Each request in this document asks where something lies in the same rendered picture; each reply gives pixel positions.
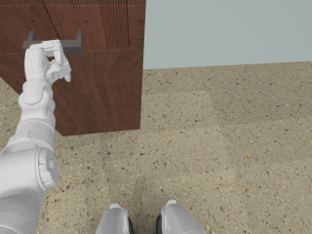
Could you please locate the handle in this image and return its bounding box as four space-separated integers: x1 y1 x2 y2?
22 29 84 55

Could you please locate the left robot hand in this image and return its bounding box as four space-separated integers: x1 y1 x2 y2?
24 39 71 88

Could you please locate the right robot shin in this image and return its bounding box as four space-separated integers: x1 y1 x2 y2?
161 200 176 234

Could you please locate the robot left thigh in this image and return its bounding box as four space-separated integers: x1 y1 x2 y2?
96 207 130 234

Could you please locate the cabinet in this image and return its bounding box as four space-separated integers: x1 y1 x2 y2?
0 0 146 137

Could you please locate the drawer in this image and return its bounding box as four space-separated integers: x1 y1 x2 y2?
0 4 137 54

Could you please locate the left robot forearm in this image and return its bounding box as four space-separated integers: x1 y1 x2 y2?
0 80 56 155

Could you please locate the left robot upper arm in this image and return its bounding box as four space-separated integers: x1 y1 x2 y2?
0 146 60 234

